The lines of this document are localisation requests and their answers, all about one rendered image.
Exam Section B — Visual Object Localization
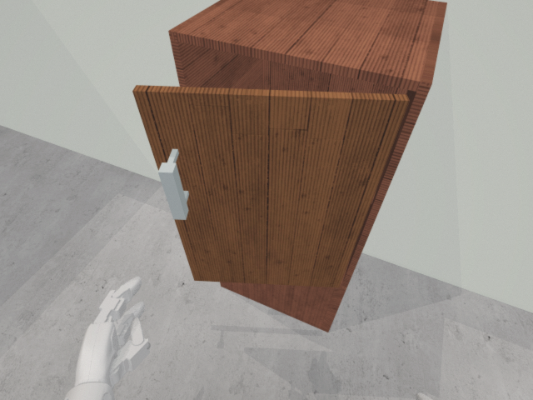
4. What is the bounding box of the robot left hand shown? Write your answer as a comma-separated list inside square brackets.
[75, 277, 150, 390]

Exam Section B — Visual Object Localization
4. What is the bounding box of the cupboard door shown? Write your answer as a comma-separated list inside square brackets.
[132, 85, 410, 288]

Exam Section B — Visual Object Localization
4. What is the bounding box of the handle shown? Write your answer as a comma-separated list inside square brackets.
[158, 149, 189, 220]

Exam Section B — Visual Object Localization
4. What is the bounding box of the robot left forearm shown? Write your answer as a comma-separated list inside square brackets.
[64, 382, 115, 400]

